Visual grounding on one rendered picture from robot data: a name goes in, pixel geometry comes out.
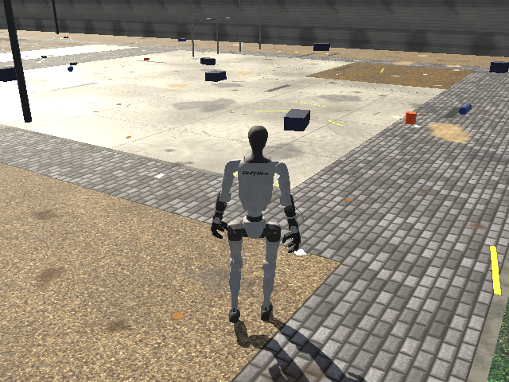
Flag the left robot upper arm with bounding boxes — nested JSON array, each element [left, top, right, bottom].
[[219, 159, 240, 203]]

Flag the humanoid robot head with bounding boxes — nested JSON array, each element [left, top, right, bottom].
[[243, 126, 270, 163]]

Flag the right robot upper arm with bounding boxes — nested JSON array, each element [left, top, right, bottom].
[[273, 161, 292, 206]]

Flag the robot left thigh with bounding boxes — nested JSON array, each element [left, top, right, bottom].
[[227, 220, 243, 271]]

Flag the robot left forearm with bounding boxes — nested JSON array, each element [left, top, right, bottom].
[[212, 190, 227, 224]]

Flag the robot right hand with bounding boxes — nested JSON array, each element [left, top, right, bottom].
[[282, 231, 301, 253]]

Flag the robot left hand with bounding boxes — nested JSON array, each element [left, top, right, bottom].
[[211, 221, 227, 239]]

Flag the robot right forearm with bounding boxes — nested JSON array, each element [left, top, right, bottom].
[[284, 194, 299, 233]]

